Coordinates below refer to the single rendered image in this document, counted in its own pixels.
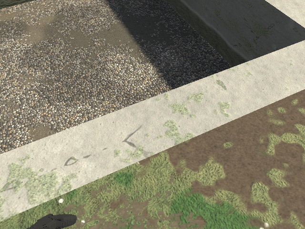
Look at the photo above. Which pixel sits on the left robot hand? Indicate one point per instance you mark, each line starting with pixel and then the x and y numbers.
pixel 51 221

